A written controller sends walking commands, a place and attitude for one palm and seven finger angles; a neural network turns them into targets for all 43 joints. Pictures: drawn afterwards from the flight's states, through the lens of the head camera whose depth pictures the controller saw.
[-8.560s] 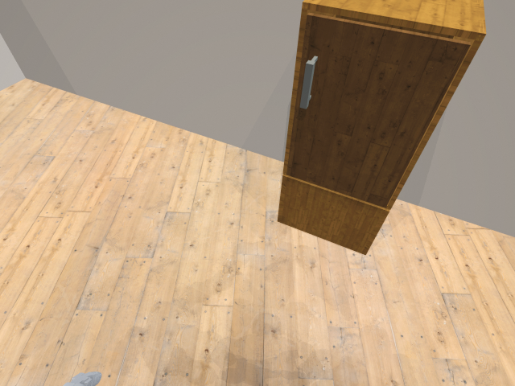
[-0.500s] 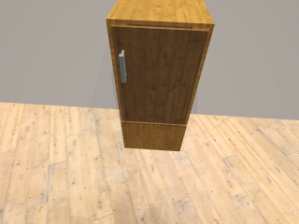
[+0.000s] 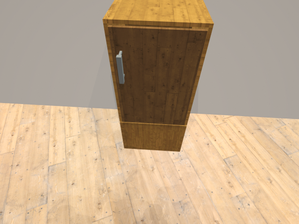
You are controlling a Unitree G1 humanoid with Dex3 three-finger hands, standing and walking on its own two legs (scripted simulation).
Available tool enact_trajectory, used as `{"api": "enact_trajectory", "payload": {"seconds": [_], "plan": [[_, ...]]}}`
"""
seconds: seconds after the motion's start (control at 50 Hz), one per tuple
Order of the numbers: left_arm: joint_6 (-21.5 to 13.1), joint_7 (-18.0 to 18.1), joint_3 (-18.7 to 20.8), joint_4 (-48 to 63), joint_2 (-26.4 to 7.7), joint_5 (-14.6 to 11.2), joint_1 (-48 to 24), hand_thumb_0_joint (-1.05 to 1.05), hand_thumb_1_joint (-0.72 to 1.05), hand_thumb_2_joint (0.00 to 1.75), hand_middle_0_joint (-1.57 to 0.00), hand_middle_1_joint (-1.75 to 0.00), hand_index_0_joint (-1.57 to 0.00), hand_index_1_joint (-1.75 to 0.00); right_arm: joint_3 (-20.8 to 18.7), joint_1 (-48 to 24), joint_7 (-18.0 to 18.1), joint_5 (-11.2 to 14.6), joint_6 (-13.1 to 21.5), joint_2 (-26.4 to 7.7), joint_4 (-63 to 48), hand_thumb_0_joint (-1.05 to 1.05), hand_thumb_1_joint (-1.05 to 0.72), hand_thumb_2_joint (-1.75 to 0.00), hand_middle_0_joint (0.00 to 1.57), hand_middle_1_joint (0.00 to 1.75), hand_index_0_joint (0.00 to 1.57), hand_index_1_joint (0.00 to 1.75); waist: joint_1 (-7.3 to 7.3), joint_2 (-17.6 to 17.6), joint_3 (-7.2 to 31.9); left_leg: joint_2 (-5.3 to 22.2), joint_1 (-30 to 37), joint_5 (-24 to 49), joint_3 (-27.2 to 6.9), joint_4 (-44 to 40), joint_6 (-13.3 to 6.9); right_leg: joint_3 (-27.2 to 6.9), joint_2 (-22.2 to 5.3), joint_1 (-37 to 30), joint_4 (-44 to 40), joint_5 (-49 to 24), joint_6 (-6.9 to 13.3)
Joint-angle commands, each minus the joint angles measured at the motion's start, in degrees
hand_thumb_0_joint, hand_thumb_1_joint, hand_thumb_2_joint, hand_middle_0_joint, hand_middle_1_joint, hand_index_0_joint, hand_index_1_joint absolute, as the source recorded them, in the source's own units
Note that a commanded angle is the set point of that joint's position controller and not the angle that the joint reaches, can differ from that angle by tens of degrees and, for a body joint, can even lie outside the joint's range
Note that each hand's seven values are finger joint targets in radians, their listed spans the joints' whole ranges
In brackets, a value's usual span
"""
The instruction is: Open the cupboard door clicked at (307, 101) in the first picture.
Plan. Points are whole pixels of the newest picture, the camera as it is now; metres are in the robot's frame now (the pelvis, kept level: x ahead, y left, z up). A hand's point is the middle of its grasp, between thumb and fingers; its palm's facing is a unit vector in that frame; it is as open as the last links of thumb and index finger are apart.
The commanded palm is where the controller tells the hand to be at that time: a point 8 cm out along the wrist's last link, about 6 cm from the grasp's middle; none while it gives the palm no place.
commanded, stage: shuffle to correct the standing spot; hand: left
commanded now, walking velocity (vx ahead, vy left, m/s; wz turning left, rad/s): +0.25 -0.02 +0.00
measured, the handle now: (121, 67) +0.75 +0.17 +0.01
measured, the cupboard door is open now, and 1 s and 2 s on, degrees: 0 0 0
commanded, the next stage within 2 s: come to a stop and stand still in 0.70 s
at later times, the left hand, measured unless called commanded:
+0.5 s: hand out of the picture +0.06 +0.18 -0.19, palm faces +0.00 -0.99 -0.14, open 7.4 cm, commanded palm none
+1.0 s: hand (111, 176) +0.32 +0.16 -0.18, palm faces +0.03 -0.98 -0.20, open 7.1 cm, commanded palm none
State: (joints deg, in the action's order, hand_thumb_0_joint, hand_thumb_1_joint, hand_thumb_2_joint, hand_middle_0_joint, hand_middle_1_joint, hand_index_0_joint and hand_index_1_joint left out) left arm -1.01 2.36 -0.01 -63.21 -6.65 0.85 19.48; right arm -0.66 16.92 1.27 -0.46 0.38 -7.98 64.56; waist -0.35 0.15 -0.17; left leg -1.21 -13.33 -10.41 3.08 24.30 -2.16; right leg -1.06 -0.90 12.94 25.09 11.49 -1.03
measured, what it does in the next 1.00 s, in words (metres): walks ahead: right foot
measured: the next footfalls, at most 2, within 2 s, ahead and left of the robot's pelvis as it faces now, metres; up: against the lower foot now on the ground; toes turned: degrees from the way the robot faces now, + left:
right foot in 0.76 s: +0.26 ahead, -0.13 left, +0.00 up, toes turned -4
left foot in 1.04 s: +0.33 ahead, +0.11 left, +0.00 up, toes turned +6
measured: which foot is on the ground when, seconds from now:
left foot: down 0.00-0.76, up 0.78-1.00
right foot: down 0.00-0.40, up 0.42-0.74, down 0.76-1.00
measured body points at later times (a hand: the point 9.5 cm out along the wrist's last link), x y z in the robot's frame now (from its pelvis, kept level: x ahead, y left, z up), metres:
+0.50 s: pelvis +0.10 +0.02 -0.01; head +0.11 +0.03 +0.44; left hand +0.06 +0.23 -0.18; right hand +0.06 -0.20 -0.16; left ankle +0.03 +0.09 -0.74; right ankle +0.04 -0.10 -0.68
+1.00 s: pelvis +0.23 -0.02 -0.01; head +0.26 -0.01 +0.44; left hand +0.32 +0.21 -0.16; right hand +0.24 -0.25 -0.17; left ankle +0.27 +0.10 -0.73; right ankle +0.27 -0.12 -0.74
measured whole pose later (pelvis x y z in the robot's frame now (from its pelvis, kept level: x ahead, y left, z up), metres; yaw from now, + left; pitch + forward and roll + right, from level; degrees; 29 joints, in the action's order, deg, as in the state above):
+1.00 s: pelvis +0.23 -0.02 -0.01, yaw +0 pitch -1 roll -1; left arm -1.1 2.2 2.9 -57.8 -8.8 0.8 9.3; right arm -2.4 15.2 1.8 -0.7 0.5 -9.5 61.4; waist -1.2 0.9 -4.2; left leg 4.7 -22.2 -18.4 4.4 42.1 1.4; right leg 8.3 -1.5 16.4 30.7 13.2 1.7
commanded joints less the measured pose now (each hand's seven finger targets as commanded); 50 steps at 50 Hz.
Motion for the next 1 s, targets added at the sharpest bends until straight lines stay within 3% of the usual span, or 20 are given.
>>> {"api": "enact_trajectory", "payload": {"seconds": [0.0,0.08,0.22,0.26,0.32,0.34,0.38,0.4,0.44,0.56,0.62,0.68,0.7,0.72,0.74,0.76,0.8,0.86,0.92,0.98], "plan": [[-0.2,-0.1,1.1,1.3,-5.6,0.4,5.3,0.0,0.9,0.9,-0.2,-0.3,-0.2,-0.3,-1.0,4.0,0.2,-0.4,0.3,-5.4,-1.2,0.0,-0.9,-0.9,0.2,0.3,0.2,0.3,0.25,-0.2,-3.6,6.5,-1.1,-13.8,-7.9,-7.2,0.2,-4.4,-3.7,2.6,-5.0,9.6,2.4],[0.4,-1.0,2.1,2.1,-5.9,0.8,6.4,0.0,0.9,0.9,-0.2,-0.3,-0.2,-0.3,-1.6,3.6,-0.1,-0.9,-0.1,-5.8,-2.2,0.0,-0.9,-0.9,0.2,0.3,0.2,0.3,1.04,-0.5,-8.3,6.4,-6.2,-23.7,-8.5,-6.1,-1.0,-6.0,-3.4,5.9,-4.5,20.8,3.6],[-0.3,-1.5,3.2,2.8,-6.5,0.6,8.1,0.0,0.9,0.9,-0.2,-0.3,-0.2,-0.3,-1.6,4.6,-0.1,-0.7,1.2,-4.7,-4.1,0.0,-0.9,-0.9,0.2,0.3,0.2,0.3,1.21,-3.5,-8.4,4.5,-8.6,-19.1,-5.6,2.6,-1.3,-11.0,-5.8,4.0,-4.4,21.5,6.9],[-0.6,-1.4,3.5,2.4,-7.1,0.4,9.0,0.0,0.9,0.9,-0.2,-0.3,-0.2,-0.3,-1.3,4.4,-0.2,-0.6,1.7,-3.7,-4.6,0.0,-0.9,-0.9,0.2,0.3,0.2,0.3,1.24,-7.2,-7.8,2.8,-10.2,-14.0,-2.2,8.0,-0.5,-13.9,-8.0,1.2,-5.7,19.7,8.3],[-0.9,-1.2,3.7,2.0,-7.4,0.3,8.6,0.0,0.9,0.9,-0.2,-0.3,-0.2,-0.3,-1.0,5.2,-0.1,-0.4,2.4,-3.1,-4.6,0.0,-0.9,-0.9,0.2,0.3,0.2,0.3,-0.24,-5.1,-6.6,2.7,-5.8,-8.9,0.1,9.5,0.0,-13.1,-9.1,1.6,-2.9,9.6,9.2],[-0.8,-1.3,3.6,2.4,-6.8,0.3,6.9,0.0,0.9,0.9,-0.2,-0.3,-0.2,-0.3,-0.9,7.8,0.1,-0.4,2.8,-3.3,-3.7,0.0,-0.9,-0.9,0.2,0.3,0.2,0.3,-1.66,-2.5,-6.3,3.7,-0.7,-5.2,-1.5,5.1,-0.5,-9.0,-6.6,4.4,2.1,5.4,8.0],[-1.1,-1.4,2.7,4.6,-3.1,0.4,1.7,0.0,0.9,0.9,-0.2,-0.3,-0.2,-0.3,-2.2,19.4,1.2,-1.0,3.6,-9.0,0.8,0.0,-0.9,-0.9,0.2,0.3,0.2,0.3,-5.62,16.4,-4.5,18.5,19.4,16.9,-22.2,-5.7,-7.2,5.3,2.4,23.2,28.3,8.8,2.8],[-1.6,-1.1,2.6,6.0,-4.2,0.8,-2.1,0.0,0.9,0.9,-0.2,-0.3,-0.2,-0.3,-1.6,21.9,1.6,-1.2,3.4,-8.4,2.1,0.0,-0.9,-0.9,0.2,0.3,0.2,0.3,-6.07,13.4,-6.9,22.8,21.0,28.1,-24.9,-6.7,-10.2,3.1,0.5,29.6,37.1,18.1,2.8],[-1.8,-1.7,2.9,6.5,-3.7,0.7,-5.1,0.0,0.9,0.9,-0.2,-0.3,-0.2,-0.3,-1.1,18.8,1.7,-1.1,3.8,-6.8,0.9,0.0,-0.9,-0.9,0.2,0.3,0.2,0.3,-4.33,2.5,-8.7,23.0,17.3,32.1,-20.0,-6.2,-12.2,1.1,-4.1,30.8,40.5,15.5,2.5],[-0.7,-3.3,2.6,8.6,-2.0,0.3,-9.9,0.0,0.9,0.9,-0.2,-0.3,-0.2,-0.3,-1.1,14.2,1.8,-0.9,4.6,-5.7,0.6,0.0,-0.9,-0.9,0.2,0.3,0.2,0.3,-1.85,6.7,-8.1,15.1,13.0,30.3,-6.8,-9.8,-7.7,6.5,-3.9,22.9,24.2,3.8,1.8],[-0.5,-3.4,2.8,9.0,-2.9,0.2,-11.5,0.0,0.9,0.9,-0.2,-0.3,-0.2,-0.3,-1.6,14.0,1.7,-1.0,4.0,-6.1,1.3,0.0,-0.9,-0.9,0.2,0.3,0.2,0.3,-1.83,7.1,-7.0,13.7,12.3,33.6,-4.8,-8.0,-6.5,9.2,-1.5,15.6,15.4,1.8,3.0],[-0.8,-2.9,3.5,7.1,-5.1,0.3,-4.5,0.0,0.9,0.9,-0.2,-0.3,-0.2,-0.3,-2.2,12.3,1.5,-0.7,3.2,-7.7,1.4,0.0,-0.9,-0.9,0.2,0.3,0.2,0.3,2.3,4.5,-2.5,13.3,10.8,38.6,-2.8,1.6,-5.1,10.0,0.6,2.1,8.7,-1.3,4.3],[-1.3,-2.7,4.1,5.2,-7.1,0.5,1.8,0.0,0.9,0.9,-0.2,-0.3,-0.2,-0.3,-2.3,11.7,1.2,-0.3,3.1,-7.7,1.1,0.0,-0.9,-0.9,0.2,0.3,0.2,0.3,5.22,2.0,1.0,11.7,6.3,34.2,-2.0,10.4,-3.6,8.9,0.3,-8.9,5.0,-4.8,4.9],[-2.0,-1.9,5.2,3.7,-12.0,0.9,7.6,0.0,0.9,0.9,-0.2,-0.3,-0.2,-0.3,-1.9,13.1,0.5,0.2,3.0,-5.4,0.5,0.0,-0.9,-0.9,0.2,0.3,0.2,0.3,7.15,-6.8,6.3,7.3,-5.9,16.9,0.9,25.3,-1.2,-3.6,-10.2,-22.7,3.3,-6.9,9.1],[-1.9,-1.5,6.0,2.9,-16.1,0.1,10.8,0.0,0.9,0.9,-0.2,-0.3,-0.2,-0.3,-1.8,14.9,0.5,0.5,2.8,-3.1,-0.8,0.0,-0.9,-0.9,0.2,0.3,0.2,0.3,6.3,-15.2,10.4,0.4,-15.0,-23.0,2.8,45.4,0.9,-24.5,-25.9,-26.3,-5.1,-9.2,16.8],[-1.3,-1.3,5.9,3.9,-15.6,-0.8,7.4,0.0,0.9,0.9,-0.2,-0.3,-0.2,-0.3,-2.2,10.5,0.4,0.0,2.1,-3.8,-1.6,0.0,-0.9,-0.9,0.2,0.3,0.2,0.3,6.2,-7.7,5.2,3.7,-18.8,-23.9,-2.2,51.6,0.1,-24.3,-25.5,-18.0,-9.4,3.1,18.3],[-1.2,-0.9,4.7,6.1,-10.4,-0.4,-2.0,0.0,0.9,0.9,-0.2,-0.3,-0.2,-0.3,-2.4,4.9,-0.4,-0.9,1.4,-3.5,-3.3,0.0,-0.9,-0.9,0.2,0.3,0.2,0.3,2.78,-6.5,-4.4,8.4,-20.0,-15.1,-3.4,51.6,0.2,-16.5,-21.3,-1.4,-13.0,12.7,14.6],[-1.2,-0.3,3.3,8.0,-7.6,0.6,-8.7,0.0,0.9,0.9,-0.2,-0.3,-0.2,-0.3,-1.2,9.8,0.0,-0.8,-0.3,-0.1,-1.4,0.0,-0.9,-0.9,0.2,0.3,0.2,0.3,-2.43,-4.2,-2.6,8.6,-6.7,-13.8,-1.6,32.4,2.9,-1.3,-16.6,8.8,-10.8,-11.9,11.1],[-0.4,-0.2,3.7,7.2,-9.3,0.7,-6.9,0.0,0.9,0.9,-0.2,-0.3,-0.2,-0.3,-1.1,9.2,0.2,-0.2,-0.6,0.6,-1.4,0.0,-0.9,-0.9,0.2,0.3,0.2,0.3,-1.3,-4.8,0.4,5.8,-2.5,-8.8,1.6,17.2,4.2,1.0,-14.1,4.8,-4.5,-21.4,10.8],[1.1,-0.3,4.0,7.8,-10.2,0.0,-6.8,0.0,0.9,0.9,-0.2,-0.3,-0.2,-0.3,-2.2,8.5,0.2,-0.3,-0.9,-3.0,-2.7,0.0,-0.9,-0.9,0.2,0.3,0.2,0.3,-1.63,-2.6,0.5,5.7,4.1,4.6,1.7,4.4,4.2,1.3,-11.9,6.1,2.2,-15.1,6.8]]}}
